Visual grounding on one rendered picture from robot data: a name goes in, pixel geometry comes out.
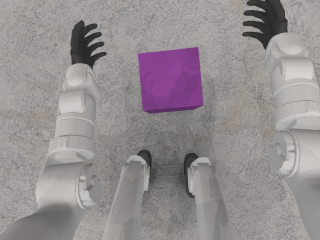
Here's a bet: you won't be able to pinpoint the right robot upper arm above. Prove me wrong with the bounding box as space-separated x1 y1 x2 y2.
268 128 320 240

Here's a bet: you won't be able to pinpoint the right robot thigh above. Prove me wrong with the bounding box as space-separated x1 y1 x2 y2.
187 163 236 240

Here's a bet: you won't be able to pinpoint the left robot hand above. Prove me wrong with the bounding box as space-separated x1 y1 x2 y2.
70 20 107 70

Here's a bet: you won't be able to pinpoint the right robot forearm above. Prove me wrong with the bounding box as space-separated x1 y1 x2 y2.
264 32 320 131

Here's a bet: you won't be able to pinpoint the left robot upper arm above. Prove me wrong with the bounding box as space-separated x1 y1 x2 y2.
0 161 102 240

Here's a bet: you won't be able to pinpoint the right robot shin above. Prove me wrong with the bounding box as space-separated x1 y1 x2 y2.
191 157 218 193

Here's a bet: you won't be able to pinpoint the carton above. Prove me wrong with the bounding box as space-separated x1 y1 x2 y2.
138 47 204 114

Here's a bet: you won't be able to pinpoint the left robot forearm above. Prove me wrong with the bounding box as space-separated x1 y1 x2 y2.
35 63 101 204

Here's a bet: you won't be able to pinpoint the right robot hand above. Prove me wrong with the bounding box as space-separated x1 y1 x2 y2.
242 0 288 50

